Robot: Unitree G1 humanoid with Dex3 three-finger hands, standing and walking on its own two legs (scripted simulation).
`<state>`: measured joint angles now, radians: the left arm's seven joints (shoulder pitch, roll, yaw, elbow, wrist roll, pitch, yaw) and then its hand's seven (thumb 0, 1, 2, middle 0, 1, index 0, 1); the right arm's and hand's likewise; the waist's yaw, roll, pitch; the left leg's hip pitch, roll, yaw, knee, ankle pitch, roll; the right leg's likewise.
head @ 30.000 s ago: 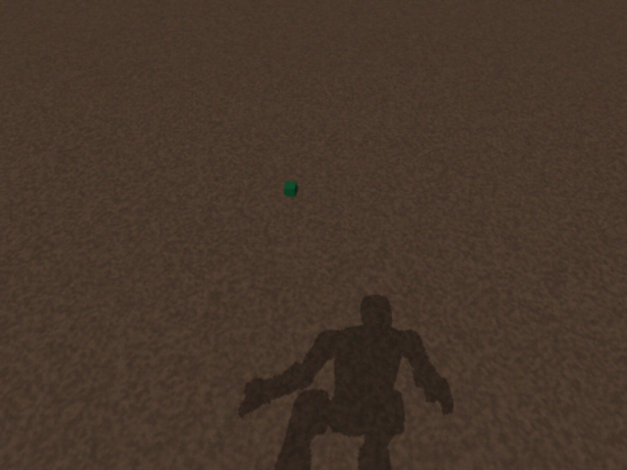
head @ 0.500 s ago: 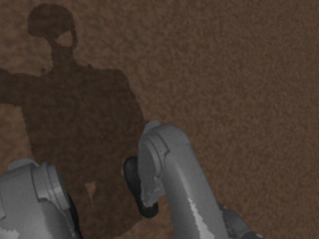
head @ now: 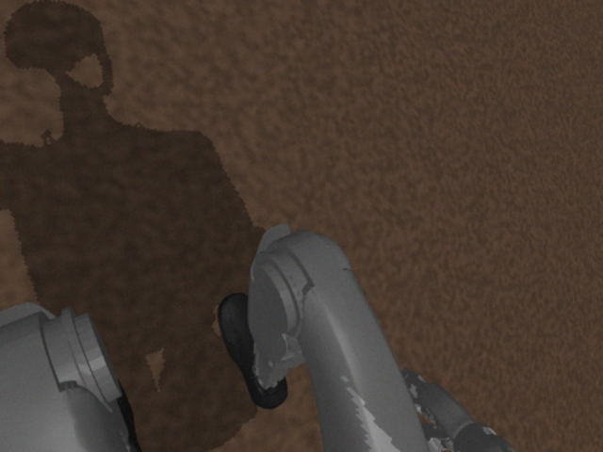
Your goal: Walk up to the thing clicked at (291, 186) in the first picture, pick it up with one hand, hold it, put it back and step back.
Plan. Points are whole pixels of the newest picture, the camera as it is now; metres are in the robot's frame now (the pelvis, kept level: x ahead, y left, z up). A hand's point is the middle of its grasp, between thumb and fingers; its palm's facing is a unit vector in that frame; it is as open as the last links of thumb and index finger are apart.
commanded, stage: open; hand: left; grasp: from above
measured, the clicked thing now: out of the picture +0.47 +0.34 -0.27
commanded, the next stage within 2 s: withdraw in 0.94 s
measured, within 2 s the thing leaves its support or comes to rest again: neither
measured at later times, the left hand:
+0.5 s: hand out of the picture +0.45 +0.34 -0.23, palm faces -0.47 -0.08 -0.88, open 11.9 cm
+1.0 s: hand out of the picture +0.45 +0.34 -0.23, palm faces -0.47 -0.09 -0.88, open 13.8 cm
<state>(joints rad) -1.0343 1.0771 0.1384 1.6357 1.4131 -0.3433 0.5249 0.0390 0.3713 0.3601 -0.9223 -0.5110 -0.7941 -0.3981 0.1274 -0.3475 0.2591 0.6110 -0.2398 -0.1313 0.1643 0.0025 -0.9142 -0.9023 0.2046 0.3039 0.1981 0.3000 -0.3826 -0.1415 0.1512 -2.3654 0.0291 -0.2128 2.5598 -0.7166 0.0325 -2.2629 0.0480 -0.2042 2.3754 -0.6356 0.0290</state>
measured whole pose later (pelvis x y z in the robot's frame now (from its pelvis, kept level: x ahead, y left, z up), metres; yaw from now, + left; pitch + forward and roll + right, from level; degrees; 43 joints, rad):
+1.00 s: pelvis +0.00 +0.00 +0.00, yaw +0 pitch +28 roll -14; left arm -1.03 1.10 0.12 1.61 1.38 -0.34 0.50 0.00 -0.48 1.03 -0.11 -0.99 -0.10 -0.99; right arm 0.12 -0.35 0.30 0.59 -0.23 -0.15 0.18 0.00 -0.90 -0.90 0.21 0.30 0.20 0.30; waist -0.38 -0.14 0.17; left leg -2.35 0.03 -0.22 2.55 -0.71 0.03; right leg -2.25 0.05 -0.21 2.36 -0.63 0.03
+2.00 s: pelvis -0.01 -0.01 +0.03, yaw +6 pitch +31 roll -9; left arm -0.98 0.83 0.05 1.37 1.31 -0.35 0.40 0.00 -0.47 0.96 -0.12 -0.99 -0.13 -0.97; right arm 0.13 -0.33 0.11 0.70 -0.16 -0.01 0.12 0.01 -0.91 -0.90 0.20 0.30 0.20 0.30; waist -0.25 -0.06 0.00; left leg -2.33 0.00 -0.12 2.42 -0.64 0.03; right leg -2.25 0.01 -0.13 2.31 -0.62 0.01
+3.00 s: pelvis +0.01 +0.00 +0.27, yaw +13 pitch +26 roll -5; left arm -0.06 0.39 0.04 0.35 0.20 0.19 0.04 0.01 0.88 0.90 -0.21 -0.31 -0.21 -0.30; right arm 0.09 -0.22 0.04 0.55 0.04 -0.07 -0.03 0.01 -0.90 -0.90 0.21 0.30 0.20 0.30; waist -0.07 0.02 -0.21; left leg -1.49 0.00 -0.06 1.64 -0.60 0.02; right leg -1.44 0.01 -0.06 1.57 -0.58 0.01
